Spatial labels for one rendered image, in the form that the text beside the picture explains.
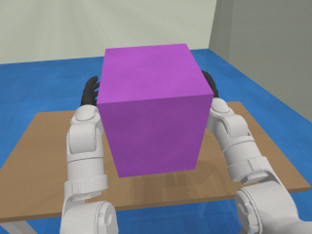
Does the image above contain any robot left forearm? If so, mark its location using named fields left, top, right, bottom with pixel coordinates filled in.
left=59, top=104, right=108, bottom=234

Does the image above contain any robot left upper arm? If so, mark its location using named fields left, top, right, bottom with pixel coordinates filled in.
left=60, top=201, right=119, bottom=234

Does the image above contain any table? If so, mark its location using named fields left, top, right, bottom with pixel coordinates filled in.
left=0, top=101, right=311, bottom=234

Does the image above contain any robot right forearm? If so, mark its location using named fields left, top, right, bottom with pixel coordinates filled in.
left=206, top=97, right=298, bottom=216

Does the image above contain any carton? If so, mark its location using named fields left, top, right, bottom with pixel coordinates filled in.
left=97, top=43, right=215, bottom=178

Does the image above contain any robot right upper arm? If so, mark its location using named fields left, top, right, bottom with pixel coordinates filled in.
left=234, top=180, right=312, bottom=234

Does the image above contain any robot left hand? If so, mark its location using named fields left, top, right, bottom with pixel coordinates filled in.
left=80, top=76, right=100, bottom=106

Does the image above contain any robot right hand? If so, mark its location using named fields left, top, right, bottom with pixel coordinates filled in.
left=201, top=70, right=219, bottom=98

